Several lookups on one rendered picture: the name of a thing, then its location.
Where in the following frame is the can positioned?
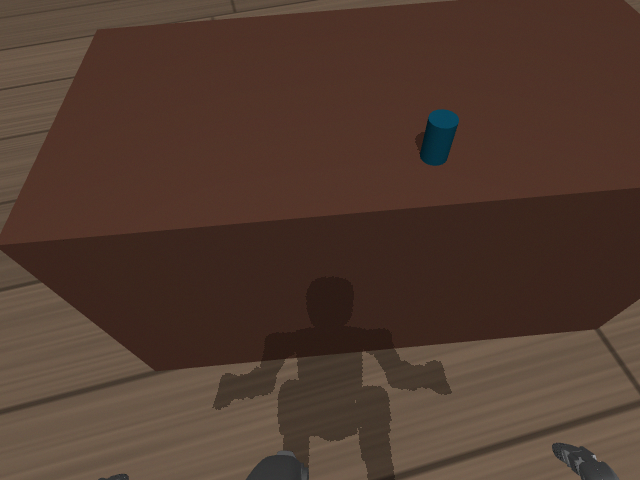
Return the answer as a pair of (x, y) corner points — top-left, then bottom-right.
(420, 109), (459, 166)

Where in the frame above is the right robot hand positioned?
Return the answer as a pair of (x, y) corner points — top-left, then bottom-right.
(552, 443), (620, 480)

